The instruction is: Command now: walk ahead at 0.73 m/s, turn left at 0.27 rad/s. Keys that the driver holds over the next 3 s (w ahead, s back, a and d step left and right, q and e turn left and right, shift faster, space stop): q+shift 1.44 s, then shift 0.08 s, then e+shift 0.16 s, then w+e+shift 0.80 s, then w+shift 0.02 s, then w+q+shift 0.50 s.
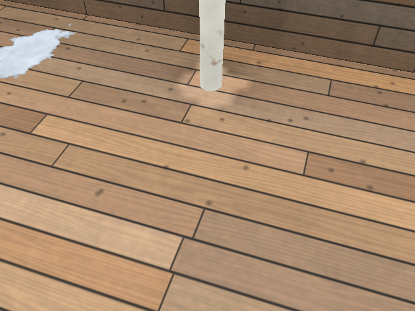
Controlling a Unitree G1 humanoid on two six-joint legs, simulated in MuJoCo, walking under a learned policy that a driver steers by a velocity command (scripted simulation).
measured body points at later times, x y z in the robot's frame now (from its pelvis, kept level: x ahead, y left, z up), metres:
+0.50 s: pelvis +0.26 -0.02 -0.01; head +0.29 +0.01 +0.44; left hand +0.30 +0.30 -0.12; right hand +0.51 -0.24 -0.09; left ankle +0.29 +0.12 -0.70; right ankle +0.38 -0.12 -0.74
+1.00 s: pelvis +0.31 +0.02 +0.00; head +0.32 +0.06 +0.44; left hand +0.21 +0.34 -0.11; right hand +0.65 -0.03 -0.06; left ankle +0.28 +0.11 -0.74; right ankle +0.45 -0.05 -0.72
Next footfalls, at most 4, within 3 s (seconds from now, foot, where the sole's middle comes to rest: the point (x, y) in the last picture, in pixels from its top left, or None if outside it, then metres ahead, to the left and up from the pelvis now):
0.18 right None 0.42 -0.11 -0.78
0.58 left None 0.31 0.13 -0.78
1.06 right None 0.47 0.00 -0.78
1.50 left None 0.19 0.11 -0.78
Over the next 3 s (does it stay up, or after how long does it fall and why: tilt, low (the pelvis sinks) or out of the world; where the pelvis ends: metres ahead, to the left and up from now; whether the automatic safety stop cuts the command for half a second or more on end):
stays up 0.93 0.72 0.00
